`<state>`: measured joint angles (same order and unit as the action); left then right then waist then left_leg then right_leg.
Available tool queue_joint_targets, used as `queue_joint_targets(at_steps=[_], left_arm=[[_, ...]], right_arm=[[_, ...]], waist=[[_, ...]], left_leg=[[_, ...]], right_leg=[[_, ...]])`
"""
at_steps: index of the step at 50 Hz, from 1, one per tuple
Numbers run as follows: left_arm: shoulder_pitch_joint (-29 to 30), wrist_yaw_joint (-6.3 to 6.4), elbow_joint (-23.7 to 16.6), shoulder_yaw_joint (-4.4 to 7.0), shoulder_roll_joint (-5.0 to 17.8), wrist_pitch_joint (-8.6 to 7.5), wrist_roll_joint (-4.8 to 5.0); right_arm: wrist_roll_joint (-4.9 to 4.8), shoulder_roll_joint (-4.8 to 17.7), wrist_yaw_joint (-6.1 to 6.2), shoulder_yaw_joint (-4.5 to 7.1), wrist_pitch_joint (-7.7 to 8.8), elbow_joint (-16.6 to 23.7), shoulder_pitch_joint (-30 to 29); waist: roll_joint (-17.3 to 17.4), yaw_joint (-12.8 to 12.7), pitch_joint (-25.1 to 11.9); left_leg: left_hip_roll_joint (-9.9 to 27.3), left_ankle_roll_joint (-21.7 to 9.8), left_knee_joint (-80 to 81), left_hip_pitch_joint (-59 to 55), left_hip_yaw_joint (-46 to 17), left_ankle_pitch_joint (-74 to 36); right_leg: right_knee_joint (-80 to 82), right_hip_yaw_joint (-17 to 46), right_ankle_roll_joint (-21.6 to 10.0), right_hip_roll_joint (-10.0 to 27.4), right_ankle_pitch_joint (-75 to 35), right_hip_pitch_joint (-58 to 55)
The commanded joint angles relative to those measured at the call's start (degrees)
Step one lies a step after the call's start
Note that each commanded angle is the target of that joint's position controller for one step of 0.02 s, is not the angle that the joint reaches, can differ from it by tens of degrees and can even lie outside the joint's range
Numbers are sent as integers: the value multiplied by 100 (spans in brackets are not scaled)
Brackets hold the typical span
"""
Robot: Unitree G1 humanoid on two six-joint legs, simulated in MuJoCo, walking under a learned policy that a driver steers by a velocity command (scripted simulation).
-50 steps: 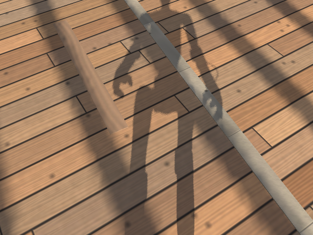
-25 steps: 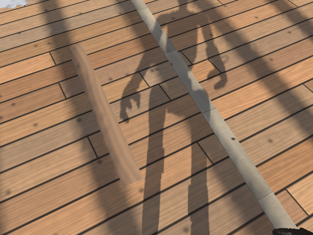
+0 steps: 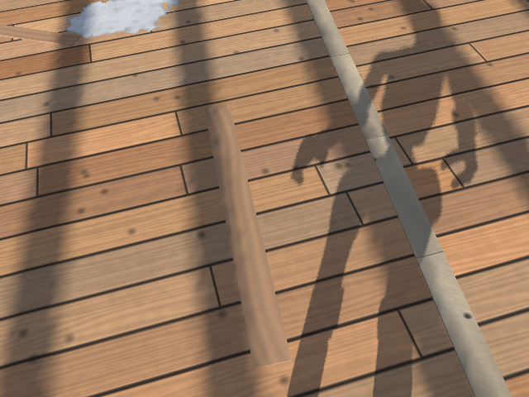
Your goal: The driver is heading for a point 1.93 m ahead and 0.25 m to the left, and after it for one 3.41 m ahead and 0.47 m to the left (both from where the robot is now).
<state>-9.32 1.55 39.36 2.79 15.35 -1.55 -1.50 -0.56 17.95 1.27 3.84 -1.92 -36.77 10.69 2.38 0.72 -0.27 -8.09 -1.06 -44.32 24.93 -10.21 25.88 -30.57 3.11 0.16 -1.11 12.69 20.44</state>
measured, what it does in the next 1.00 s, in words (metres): steps on the spot: left foot, then right foot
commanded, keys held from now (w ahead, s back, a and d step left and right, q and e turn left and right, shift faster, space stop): q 0.32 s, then no key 0.20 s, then w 0.18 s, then w+e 0.30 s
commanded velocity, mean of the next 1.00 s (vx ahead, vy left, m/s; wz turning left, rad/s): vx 0.15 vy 0.00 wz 0.23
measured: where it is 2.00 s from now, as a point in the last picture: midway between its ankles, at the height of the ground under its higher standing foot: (263, 342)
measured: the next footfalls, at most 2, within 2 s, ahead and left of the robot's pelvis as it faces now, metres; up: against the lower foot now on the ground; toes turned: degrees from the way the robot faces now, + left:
left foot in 0.34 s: +0.01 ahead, +0.14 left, +0.00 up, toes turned +14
right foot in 0.86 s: +0.11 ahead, -0.06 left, +0.00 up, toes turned +13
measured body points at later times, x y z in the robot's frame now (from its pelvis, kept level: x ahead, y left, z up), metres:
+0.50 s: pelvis -0.01 +0.04 +0.01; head +0.02 +0.08 +0.45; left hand +0.05 +0.36 -0.11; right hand +0.21 -0.18 -0.07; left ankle -0.02 +0.13 -0.73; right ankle +0.01 -0.11 -0.65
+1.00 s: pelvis +0.09 +0.03 +0.01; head +0.11 +0.00 +0.46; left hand +0.09 +0.31 -0.09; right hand +0.28 -0.21 -0.10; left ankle +0.04 +0.16 -0.66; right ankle +0.07 -0.07 -0.73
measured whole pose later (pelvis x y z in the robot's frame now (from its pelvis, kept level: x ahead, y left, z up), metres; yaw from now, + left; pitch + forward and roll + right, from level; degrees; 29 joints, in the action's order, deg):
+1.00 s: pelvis +0.09 +0.03 +0.01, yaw +10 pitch +2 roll +1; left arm -21.0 -1.0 44.8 2.5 14.7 -4.1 0.7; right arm -0.2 17.3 -1.2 3.7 4.8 -40.6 13.1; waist 2.1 -1.5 -1.2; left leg 0.0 -1.1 -56.9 27.5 -0.7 19.4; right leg -24.3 2.2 -3.7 -1.9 16.0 10.4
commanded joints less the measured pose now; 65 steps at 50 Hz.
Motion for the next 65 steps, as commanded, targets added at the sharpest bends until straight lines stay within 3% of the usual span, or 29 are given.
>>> queue_joint_targets(at_steps=[1,3,7,13,16,17,18,19,20,22,23,26,27,30,35,40,42,43,44,45,46,47,49,55,58,61,63,64,65], left_arm=[[-100,45,-415,266,809,-41,-7],[170,71,-469,224,695,12,104],[39,140,-398,292,830,154,47],[83,78,-312,433,1147,185,168],[212,49,-243,444,1141,164,312],[-62,28,-109,393,952,151,305],[-223,-19,-147,283,591,147,95],[229,16,-497,200,468,132,-29],[524,58,-479,301,794,133,63],[296,95,-231,362,832,208,160],[199,120,-154,379,860,250,119],[-79,76,-12,333,680,256,143],[-103,48,6,296,614,246,152],[339,-52,-138,234,607,159,212],[420,-170,-121,212,616,-121,251],[-45,-292,92,134,480,-247,293],[-636,-280,330,156,524,-240,297],[-1113,-245,441,197,692,-240,328],[-1524,-208,476,338,1319,-245,293],[-1795,-268,443,404,1499,-297,234],[-1515,-266,331,315,1226,-360,191],[-1316,-258,230,262,1027,-383,184],[-1158,-223,144,203,888,-340,219],[-1385,-19,164,242,980,-196,245],[-1632,6,231,287,1058,-157,312],[-1566,28,225,336,1116,-120,358],[-1453,21,212,338,1061,-92,306],[-1449,2,193,286,903,-85,256],[-1384,-16,48,177,640,-82,162]], right_arm=[[-14,956,-8,331,70,318,324],[-43,719,25,299,-92,234,360],[-98,315,-24,170,-136,502,-107],[-57,381,-188,185,-144,682,-195],[-51,378,-244,259,-156,562,224],[-20,466,-204,307,-143,488,422],[-11,974,-120,433,-109,551,550],[169,1407,-113,473,-34,669,521],[278,1077,-143,379,94,622,668],[168,751,-120,251,206,551,69],[64,592,-99,182,208,555,-189],[125,362,-38,61,215,491,-327],[112,324,-22,54,221,425,-214],[48,603,-5,139,222,214,228],[8,759,-45,177,344,31,376],[-71,761,-138,185,404,-78,197],[-28,549,-164,125,423,-100,122],[40,259,-180,32,462,-37,-46],[112,-78,-203,-48,583,225,-197],[16,339,-177,43,706,416,-544],[-110,574,-207,116,793,379,-452],[-101,574,-243,112,838,284,-379],[86,546,-260,136,889,250,-465],[57,33,-302,-23,870,361,-1185],[-18,100,-348,-22,885,466,-1588],[-58,347,-349,66,922,476,-1512],[-43,521,-321,156,952,324,-955],[-6,686,-279,254,959,152,-330],[96,942,-233,324,958,35,627]], waist=[[-1027,-7,-612],[-882,34,-420],[-1279,-199,-389],[-1462,-281,-551],[-1321,3,-507],[-978,33,-512],[435,-84,-566],[1700,43,-527],[1042,378,-789],[547,18,-498],[565,-72,-432],[536,-214,-573],[519,-164,-643],[778,202,-241],[499,292,135],[301,-15,93],[147,-296,-67],[-200,-482,-111],[-1502,-440,-152],[-1796,-720,124],[-1270,-536,358],[-1045,-432,407],[-685,-328,368],[-841,-448,355],[-908,-573,409],[-1007,-408,373],[-1107,-107,111],[-1029,190,-343],[-685,617,-1239]], left_leg=[[402,396,-2361,1235,196,695],[526,597,-2712,1320,331,174],[708,737,-1726,1118,847,-255],[898,449,-7,-48,1248,-395],[715,54,1473,-891,1494,-1301],[647,-132,2037,-1577,1302,-1863],[1749,-514,2359,-2519,-249,-3500],[3077,-1690,2376,-2450,-1813,-4678],[3044,-1968,2505,-2176,-1681,-4211],[2338,-1332,2469,-1836,-750,-3361],[2176,-1162,2448,-1730,-524,-3437],[1919,-1134,2454,-1508,-104,-3800],[1856,-1119,2573,-1636,-96,-2991],[2023,-1214,3190,-1806,-776,-147],[2228,-1293,3379,-1805,-1120,240],[2102,-1106,3192,-1195,-550,320],[1829,-874,2647,-668,-130,401],[1531,-607,1782,-152,317,137],[684,-93,-64,1123,1332,-78],[501,14,-1257,2333,972,806],[865,-52,-1787,2718,576,425],[1003,-87,-1849,2764,554,-137],[1157,-7,-1391,2536,612,-880],[774,425,671,1073,930,-2421],[664,429,1253,601,864,-2711],[714,277,1580,207,663,-2565],[681,48,1760,-490,835,-2341],[715,-151,1879,-1411,916,-2368],[1494,-552,1629,-3003,151,-2030]], right_leg=[[870,1817,-1433,2159,-3183,-1515],[829,1082,-1135,1739,-2960,-1389],[1014,379,-1187,1541,-2682,-1504],[958,84,-1197,1884,-2218,-1342],[461,-177,-834,1811,-1672,-1074],[-17,-429,-496,1590,-1165,-609],[-1418,-1037,82,1024,448,575],[-2649,-838,395,297,2551,1872],[-3479,-162,378,397,2588,1798],[-3592,-3,310,517,1737,1694],[-3506,-7,358,529,1377,1618],[-3305,-105,469,423,748,997],[-2872,-140,468,454,607,954],[-1877,-248,342,413,632,1146],[-867,-282,38,411,839,952],[82,-633,-348,244,243,-278],[294,-631,-507,125,319,-1248],[585,40,-701,544,625,-1816],[1329,2056,-1337,1570,1620,-2529],[2058,3844,-2044,2288,2291,-2701],[2038,3690,-1975,2261,2364,-2666],[2001,3163,-1786,1965,1975,-2615],[1982,2393,-1509,1600,661,-2421],[1949,1127,-1190,873,-1065,-1342],[1801,1322,-1148,966,-912,-1154],[1524,1715,-998,1179,-991,-1386],[992,1626,-870,1165,-1952,-1568],[171,1365,-717,863,-2627,-1485],[-1326,1143,-534,553,-1982,-724]])
Velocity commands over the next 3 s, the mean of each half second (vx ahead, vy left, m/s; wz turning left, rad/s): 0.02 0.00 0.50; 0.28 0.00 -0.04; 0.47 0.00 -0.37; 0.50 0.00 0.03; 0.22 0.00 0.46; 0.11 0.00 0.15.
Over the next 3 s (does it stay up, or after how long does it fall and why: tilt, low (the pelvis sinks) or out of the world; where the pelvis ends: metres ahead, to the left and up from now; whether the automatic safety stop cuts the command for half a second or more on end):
stays up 0.88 0.05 0.00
